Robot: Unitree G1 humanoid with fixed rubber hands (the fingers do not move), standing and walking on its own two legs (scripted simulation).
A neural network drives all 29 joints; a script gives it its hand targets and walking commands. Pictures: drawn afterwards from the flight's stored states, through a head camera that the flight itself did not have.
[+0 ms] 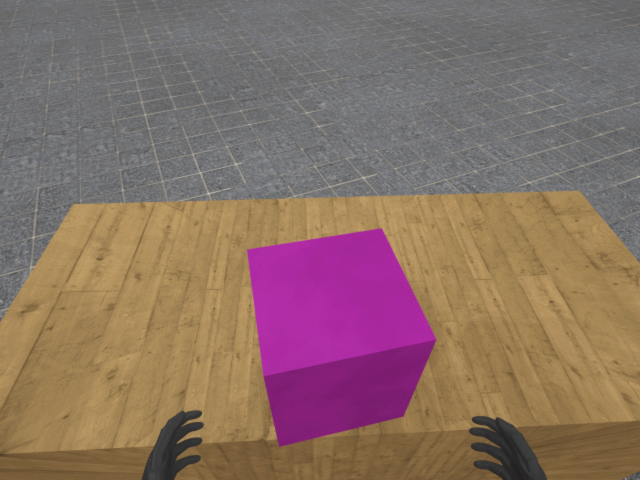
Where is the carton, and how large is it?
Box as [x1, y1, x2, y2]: [247, 228, 435, 446]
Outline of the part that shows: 381,228 247,249 263,376 279,446 399,417 403,415 433,346 435,338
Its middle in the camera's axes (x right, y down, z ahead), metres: +0.01 +0.15 +0.61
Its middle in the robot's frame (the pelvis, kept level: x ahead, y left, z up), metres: +0.35 +0.02 -0.07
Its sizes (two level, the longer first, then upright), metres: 0.210 0.200 0.250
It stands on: a pedestal, 0.59 m high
